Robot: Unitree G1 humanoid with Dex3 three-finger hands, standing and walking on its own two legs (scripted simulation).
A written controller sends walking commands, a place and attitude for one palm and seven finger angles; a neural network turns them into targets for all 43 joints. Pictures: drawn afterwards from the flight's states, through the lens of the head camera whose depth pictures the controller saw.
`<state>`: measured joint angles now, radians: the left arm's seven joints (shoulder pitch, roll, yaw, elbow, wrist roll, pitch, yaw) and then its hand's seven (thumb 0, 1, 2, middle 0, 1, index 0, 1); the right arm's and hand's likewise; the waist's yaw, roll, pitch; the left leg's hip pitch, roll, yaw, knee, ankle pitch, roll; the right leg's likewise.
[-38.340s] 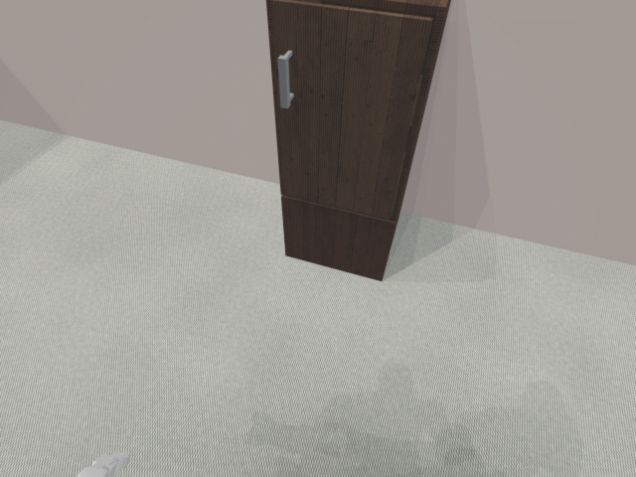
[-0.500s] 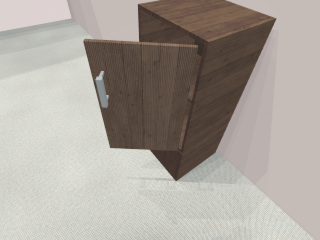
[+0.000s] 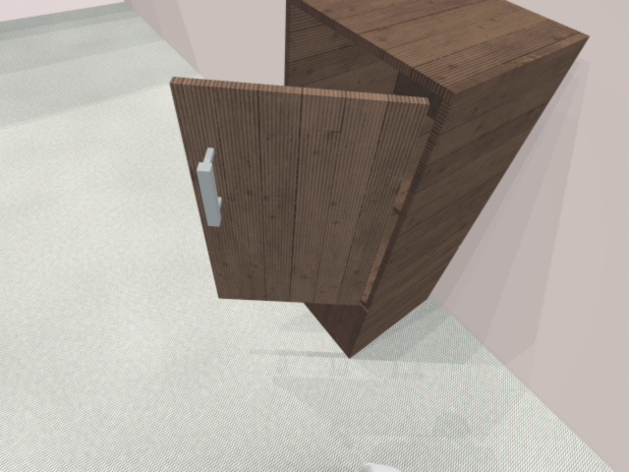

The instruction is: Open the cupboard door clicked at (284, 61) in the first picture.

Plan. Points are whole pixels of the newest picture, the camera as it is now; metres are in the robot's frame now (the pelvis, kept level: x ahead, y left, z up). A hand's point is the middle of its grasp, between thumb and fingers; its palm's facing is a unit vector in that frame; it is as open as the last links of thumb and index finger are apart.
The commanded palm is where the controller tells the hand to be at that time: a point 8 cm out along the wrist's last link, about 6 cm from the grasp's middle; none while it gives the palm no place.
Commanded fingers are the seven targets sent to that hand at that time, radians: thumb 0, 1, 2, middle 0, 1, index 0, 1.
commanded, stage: come to a stop and stand still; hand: left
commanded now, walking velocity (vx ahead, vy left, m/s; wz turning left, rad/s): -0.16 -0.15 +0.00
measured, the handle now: (212, 188) +0.53 +0.20 +0.01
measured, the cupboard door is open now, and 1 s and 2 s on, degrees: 52 52 52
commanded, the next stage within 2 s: look again from close up in 1.06 s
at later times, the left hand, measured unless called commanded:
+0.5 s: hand out of the picture +0.08 +0.11 -0.17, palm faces -0.04 -0.97 -0.24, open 7.2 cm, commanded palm none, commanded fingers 0.00 0.90 0.90 -0.20 -0.30 -0.20 -0.30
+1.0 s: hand out of the picture -0.03 +0.06 -0.17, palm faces +0.04 -0.97 -0.22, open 7.4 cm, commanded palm none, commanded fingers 0.00 0.90 0.90 -0.20 -0.30 -0.20 -0.30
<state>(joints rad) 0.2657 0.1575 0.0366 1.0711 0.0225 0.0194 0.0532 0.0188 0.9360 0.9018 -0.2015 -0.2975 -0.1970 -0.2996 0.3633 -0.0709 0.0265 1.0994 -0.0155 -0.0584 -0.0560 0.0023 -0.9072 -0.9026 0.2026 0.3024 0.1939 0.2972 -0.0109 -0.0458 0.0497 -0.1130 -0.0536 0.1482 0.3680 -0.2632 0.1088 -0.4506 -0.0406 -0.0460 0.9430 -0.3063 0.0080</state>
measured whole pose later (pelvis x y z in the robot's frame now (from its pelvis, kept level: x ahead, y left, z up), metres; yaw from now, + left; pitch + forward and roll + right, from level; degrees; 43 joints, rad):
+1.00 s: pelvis -0.02 -0.11 +0.00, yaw +1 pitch -1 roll +1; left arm 0.31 0.13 0.00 1.11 0.01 -0.02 0.03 0.01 0.91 0.90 -0.20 -0.30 -0.20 -0.30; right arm 0.36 -0.17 0.00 1.14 -0.02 0.01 -0.02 0.00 -0.91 -0.90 0.20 0.30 0.19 0.30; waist -0.02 0.04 0.02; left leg -0.16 0.08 0.08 0.43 -0.25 -0.02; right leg -0.19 0.06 -0.12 0.41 -0.21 -0.11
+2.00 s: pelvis +0.00 -0.07 +0.00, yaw +0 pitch -1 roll +1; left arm 0.28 0.14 0.01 1.11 0.01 -0.02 0.04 0.01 0.92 0.90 -0.20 -0.30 -0.20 -0.30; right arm 0.30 -0.15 -0.01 1.13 -0.02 0.00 -0.04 0.00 -0.91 -0.90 0.20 0.30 0.19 0.30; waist 0.00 0.01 0.04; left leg -0.14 0.01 0.12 0.45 -0.29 0.01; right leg -0.22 0.00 -0.07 0.50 -0.28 -0.05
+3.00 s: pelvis +0.00 +0.02 -0.01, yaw -3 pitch -1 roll +0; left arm 0.27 0.14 -0.01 1.10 0.01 0.01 0.05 0.01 0.92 0.90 -0.20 -0.30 -0.20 -0.30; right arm 0.29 -0.14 0.01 1.12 -0.02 -0.02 -0.03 0.01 -0.91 -0.90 0.20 0.30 0.20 0.30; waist -0.01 -0.01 0.05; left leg -0.14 -0.08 0.14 0.43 -0.29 0.11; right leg -0.21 -0.07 0.05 0.50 -0.27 0.05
